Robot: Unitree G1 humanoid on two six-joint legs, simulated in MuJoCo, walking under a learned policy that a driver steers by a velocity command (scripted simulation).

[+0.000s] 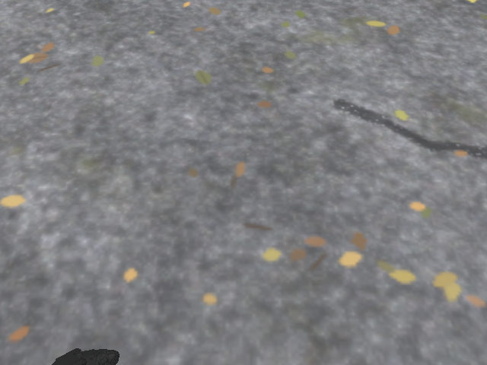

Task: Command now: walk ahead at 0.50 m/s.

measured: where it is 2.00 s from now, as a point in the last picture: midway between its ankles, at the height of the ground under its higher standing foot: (290, 170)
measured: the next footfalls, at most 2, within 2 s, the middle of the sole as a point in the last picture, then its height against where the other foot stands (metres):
left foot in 0.54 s outside the picture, level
right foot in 1.08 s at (287, 270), level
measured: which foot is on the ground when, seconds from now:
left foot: down 0.00-0.00, up 0.02-0.52, down 0.54-1.00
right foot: down 0.00-0.56, up 0.58-1.00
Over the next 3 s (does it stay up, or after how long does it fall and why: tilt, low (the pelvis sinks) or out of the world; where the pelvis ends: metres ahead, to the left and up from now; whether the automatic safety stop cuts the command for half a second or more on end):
stays up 1.59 -0.36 0.02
